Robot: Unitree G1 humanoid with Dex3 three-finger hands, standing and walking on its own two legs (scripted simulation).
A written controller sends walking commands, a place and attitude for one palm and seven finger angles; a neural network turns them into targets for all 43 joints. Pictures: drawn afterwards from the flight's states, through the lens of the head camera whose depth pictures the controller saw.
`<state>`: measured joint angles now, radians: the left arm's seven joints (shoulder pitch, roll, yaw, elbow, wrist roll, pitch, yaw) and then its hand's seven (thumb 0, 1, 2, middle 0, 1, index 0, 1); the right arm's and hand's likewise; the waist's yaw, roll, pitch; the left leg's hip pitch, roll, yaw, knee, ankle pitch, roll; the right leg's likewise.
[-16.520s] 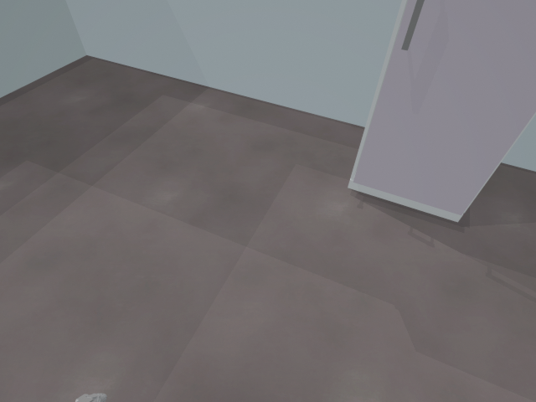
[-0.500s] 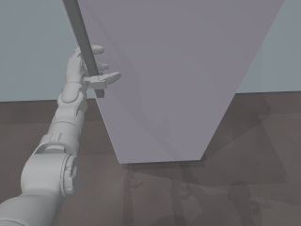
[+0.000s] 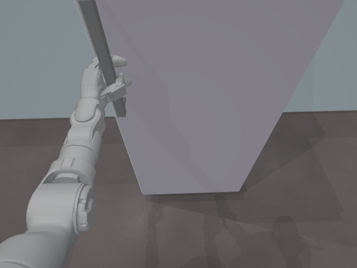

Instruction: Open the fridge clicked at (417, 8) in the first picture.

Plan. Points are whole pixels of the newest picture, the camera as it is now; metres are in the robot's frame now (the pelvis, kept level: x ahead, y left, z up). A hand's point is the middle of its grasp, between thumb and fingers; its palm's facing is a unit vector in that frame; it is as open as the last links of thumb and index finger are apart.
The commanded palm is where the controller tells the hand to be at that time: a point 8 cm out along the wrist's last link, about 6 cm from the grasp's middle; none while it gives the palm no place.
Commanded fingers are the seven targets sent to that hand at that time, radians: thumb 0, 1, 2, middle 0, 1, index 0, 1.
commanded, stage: grip the handle and tug to test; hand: left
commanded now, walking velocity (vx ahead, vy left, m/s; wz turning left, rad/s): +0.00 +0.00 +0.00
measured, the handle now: (109, 64) +0.51 +0.16 +0.18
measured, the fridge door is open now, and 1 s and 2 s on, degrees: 0 0 15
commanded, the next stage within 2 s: pull the door a little, standing still in 0.52 s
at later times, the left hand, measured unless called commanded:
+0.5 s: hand (121, 88) +0.47 +0.13 +0.15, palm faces +0.04 -1.00 +0.01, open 5.5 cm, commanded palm +0.41 +0.17 +0.15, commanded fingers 0.00 0.90 0.90 -0.45 -1.40 -0.45 -1.40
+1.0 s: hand (119, 90) +0.46 +0.14 +0.15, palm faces +0.04 -1.00 -0.01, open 5.7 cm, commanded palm +0.39 +0.19 +0.15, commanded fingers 0.00 0.90 0.90 -0.45 -1.40 -0.45 -1.40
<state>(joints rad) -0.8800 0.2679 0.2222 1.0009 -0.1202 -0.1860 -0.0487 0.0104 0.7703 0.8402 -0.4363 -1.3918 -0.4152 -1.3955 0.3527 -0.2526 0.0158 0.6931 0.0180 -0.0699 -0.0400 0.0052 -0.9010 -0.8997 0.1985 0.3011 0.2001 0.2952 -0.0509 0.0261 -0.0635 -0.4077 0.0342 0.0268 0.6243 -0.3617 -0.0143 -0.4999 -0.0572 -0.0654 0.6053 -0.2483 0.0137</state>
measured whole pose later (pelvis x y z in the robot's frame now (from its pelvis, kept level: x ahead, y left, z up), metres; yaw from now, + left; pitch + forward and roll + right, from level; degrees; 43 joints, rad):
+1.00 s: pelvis +0.06 +0.00 +0.02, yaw -3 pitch +6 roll +0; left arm -0.38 0.18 0.21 0.31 -0.14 0.09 -0.03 0.03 0.76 0.78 -0.34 -1.40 -0.33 -1.40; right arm 0.26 -0.22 0.02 0.59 0.02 -0.02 -0.03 0.01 -0.90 -0.90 0.20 0.30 0.20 0.30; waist -0.01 0.05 -0.09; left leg -0.18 0.04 0.06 0.49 -0.33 -0.01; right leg -0.29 -0.04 -0.02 0.48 -0.25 0.01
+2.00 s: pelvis +0.17 -0.13 +0.00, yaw +15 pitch -2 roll +4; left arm 0.40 0.18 0.13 -0.43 0.01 -0.01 0.12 -0.04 0.68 0.81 -0.44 -1.39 -0.21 -1.39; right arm 0.21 -0.21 0.02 0.56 0.00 -0.02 -0.08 0.01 -0.90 -0.90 0.20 0.30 0.20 0.30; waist -0.03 0.00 0.00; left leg -0.22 -0.01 0.17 0.64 -0.47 0.01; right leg -0.37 0.05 -0.24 0.40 -0.06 0.00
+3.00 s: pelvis +0.23 -0.52 +0.01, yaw +59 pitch -2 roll +3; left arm 0.44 0.33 0.38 -0.32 -0.05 -0.11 0.14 -0.11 0.59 0.76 -0.44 -1.38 -0.31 -1.37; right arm 0.24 -0.22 -0.03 0.66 -0.02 -0.14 -0.11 0.01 -0.90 -0.90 0.20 0.30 0.20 0.30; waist 0.01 -0.02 0.08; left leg -0.47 -0.01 0.08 1.09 -0.51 -0.07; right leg -0.21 -0.04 -0.16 0.52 -0.27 -0.08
